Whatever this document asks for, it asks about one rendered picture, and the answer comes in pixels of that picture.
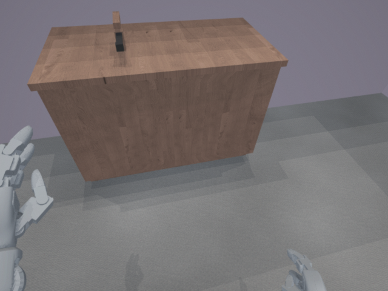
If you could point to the counter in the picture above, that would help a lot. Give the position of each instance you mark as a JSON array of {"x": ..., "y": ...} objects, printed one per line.
[{"x": 181, "y": 93}]

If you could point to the tap lever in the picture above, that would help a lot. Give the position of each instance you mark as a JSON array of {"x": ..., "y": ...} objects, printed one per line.
[{"x": 119, "y": 43}]

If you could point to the robot right hand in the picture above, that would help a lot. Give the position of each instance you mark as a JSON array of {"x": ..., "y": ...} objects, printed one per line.
[{"x": 310, "y": 280}]

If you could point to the robot left hand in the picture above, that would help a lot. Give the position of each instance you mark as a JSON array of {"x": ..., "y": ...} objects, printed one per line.
[{"x": 13, "y": 159}]

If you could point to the robot left forearm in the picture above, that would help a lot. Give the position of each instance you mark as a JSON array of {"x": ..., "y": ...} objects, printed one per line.
[{"x": 12, "y": 276}]

